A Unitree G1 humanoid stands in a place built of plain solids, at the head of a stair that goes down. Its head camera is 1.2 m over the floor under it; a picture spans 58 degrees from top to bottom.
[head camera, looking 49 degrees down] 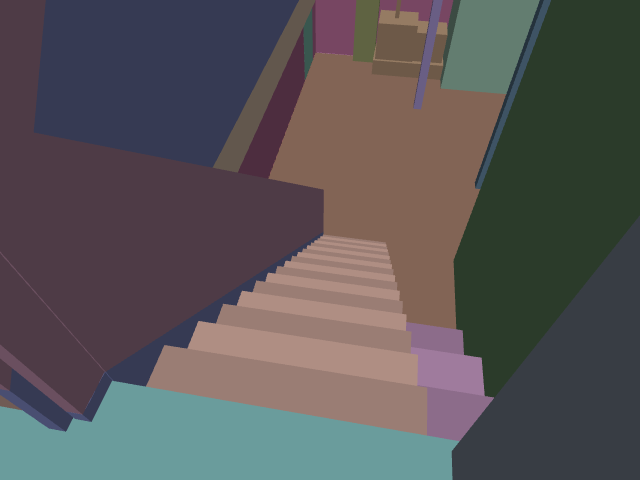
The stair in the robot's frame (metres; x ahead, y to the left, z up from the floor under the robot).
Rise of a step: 0.21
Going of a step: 0.22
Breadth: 0.93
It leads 10 degrees to the right of straight ahead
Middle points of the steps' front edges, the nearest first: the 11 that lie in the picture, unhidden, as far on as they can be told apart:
0.43 0.14 0.00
0.65 0.10 -0.21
0.88 0.06 -0.42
1.10 0.02 -0.63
1.32 -0.01 -0.84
1.54 -0.05 -1.05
1.76 -0.09 -1.26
1.98 -0.13 -1.47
2.20 -0.16 -1.68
2.42 -0.20 -1.90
2.64 -0.24 -2.11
